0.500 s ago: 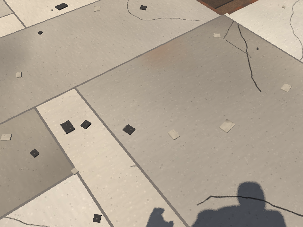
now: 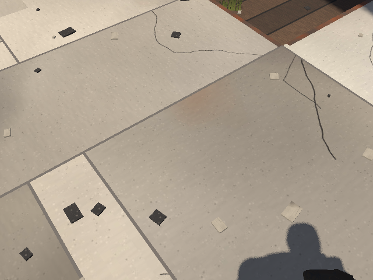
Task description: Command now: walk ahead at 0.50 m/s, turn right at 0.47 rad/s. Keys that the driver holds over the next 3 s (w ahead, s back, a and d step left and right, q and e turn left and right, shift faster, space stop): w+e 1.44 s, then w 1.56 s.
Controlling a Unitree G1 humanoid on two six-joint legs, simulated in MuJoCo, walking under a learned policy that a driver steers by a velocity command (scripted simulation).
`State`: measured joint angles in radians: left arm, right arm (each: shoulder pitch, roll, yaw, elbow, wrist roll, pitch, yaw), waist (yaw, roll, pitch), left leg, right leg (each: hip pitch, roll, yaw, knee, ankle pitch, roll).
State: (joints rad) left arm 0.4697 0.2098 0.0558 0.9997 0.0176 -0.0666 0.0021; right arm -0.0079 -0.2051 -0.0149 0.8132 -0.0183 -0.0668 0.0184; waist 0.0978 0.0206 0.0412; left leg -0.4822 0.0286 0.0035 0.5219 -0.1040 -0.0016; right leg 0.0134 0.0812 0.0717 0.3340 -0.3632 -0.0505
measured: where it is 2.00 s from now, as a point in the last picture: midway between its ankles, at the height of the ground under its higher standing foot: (345, 189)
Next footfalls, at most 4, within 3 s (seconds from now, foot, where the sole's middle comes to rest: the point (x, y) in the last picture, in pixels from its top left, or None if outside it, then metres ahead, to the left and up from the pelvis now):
0.02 left None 0.17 0.11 -0.77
0.56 right None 0.39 -0.15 -0.77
1.10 left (257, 208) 0.75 -0.17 -0.77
1.62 right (349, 219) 0.74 -0.52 -0.77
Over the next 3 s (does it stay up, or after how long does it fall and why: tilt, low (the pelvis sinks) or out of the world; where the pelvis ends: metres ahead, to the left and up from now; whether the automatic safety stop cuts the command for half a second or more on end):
stays up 1.10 -1.00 0.02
